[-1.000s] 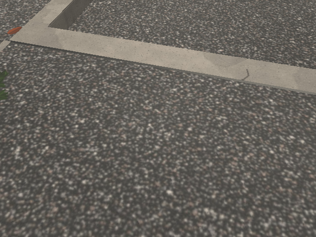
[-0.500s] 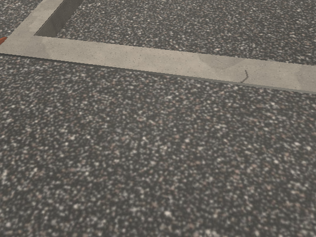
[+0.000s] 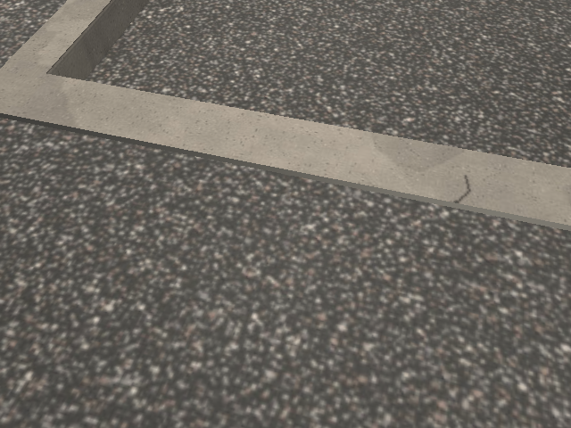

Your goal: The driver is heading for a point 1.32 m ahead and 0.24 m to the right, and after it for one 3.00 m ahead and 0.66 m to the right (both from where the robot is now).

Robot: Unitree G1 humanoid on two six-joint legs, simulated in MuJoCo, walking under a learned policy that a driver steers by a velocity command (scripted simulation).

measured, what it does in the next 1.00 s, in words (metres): walks ahead, turning right: right foot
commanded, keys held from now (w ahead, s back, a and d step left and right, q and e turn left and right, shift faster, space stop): w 0.26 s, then w+e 0.72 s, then w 0.02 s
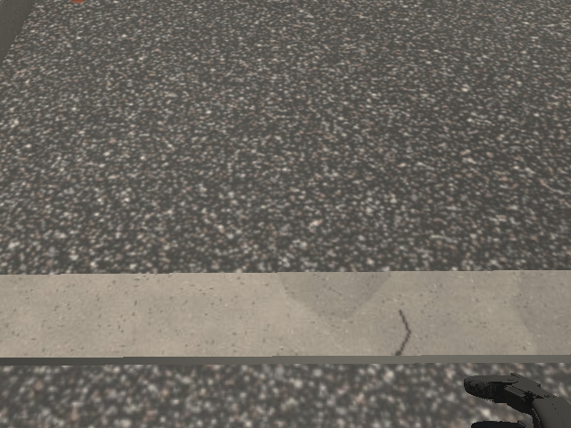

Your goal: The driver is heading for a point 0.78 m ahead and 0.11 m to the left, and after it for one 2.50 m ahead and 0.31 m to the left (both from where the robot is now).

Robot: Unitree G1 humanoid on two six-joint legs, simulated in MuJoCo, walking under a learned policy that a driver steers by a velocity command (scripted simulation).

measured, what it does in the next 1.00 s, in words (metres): walks ahead, turning left: left foot, then right foot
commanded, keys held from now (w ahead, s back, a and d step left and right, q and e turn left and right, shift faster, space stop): w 0.26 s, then w+q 0.74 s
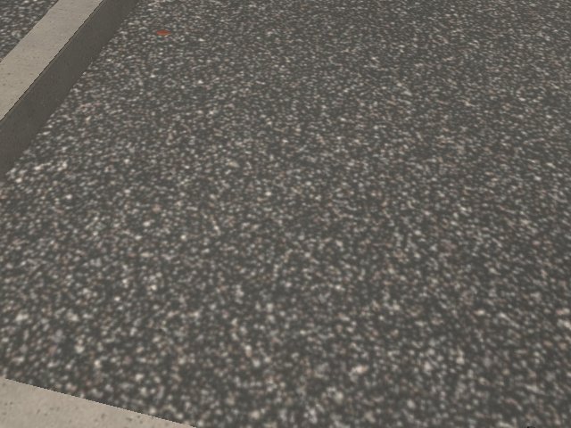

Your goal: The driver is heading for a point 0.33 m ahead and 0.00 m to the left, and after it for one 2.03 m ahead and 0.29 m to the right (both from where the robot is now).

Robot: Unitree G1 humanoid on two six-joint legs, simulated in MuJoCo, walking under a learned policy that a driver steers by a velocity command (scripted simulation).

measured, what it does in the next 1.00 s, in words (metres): goes down: left foot, then right foot 0.17 m lower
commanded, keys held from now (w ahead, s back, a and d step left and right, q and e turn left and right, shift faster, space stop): w+q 0.16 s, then w+e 0.84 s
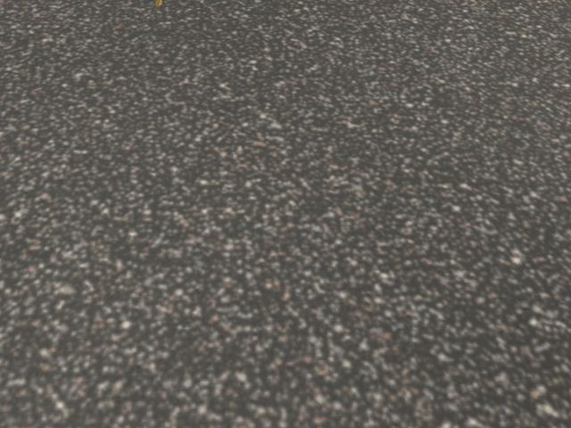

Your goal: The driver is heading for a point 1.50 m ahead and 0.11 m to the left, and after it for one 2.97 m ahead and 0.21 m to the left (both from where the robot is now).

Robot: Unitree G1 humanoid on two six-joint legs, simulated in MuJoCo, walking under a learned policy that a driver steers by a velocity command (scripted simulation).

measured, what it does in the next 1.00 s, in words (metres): walks ahead: left foot, then right foot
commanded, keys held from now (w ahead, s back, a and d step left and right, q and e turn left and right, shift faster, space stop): w+e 0.22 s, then w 0.06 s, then w+q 0.72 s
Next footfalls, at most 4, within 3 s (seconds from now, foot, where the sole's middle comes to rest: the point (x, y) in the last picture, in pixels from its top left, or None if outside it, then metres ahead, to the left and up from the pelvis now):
0.26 left None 0.31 0.14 -0.76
0.70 right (334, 407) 0.46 -0.11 -0.76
1.20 left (233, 305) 0.71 0.13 -0.76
1.80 right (259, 202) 1.04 0.07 -0.76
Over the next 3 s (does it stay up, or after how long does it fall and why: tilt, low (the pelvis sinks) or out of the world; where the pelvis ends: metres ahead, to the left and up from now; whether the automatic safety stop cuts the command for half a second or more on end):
stays up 1.51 0.05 0.02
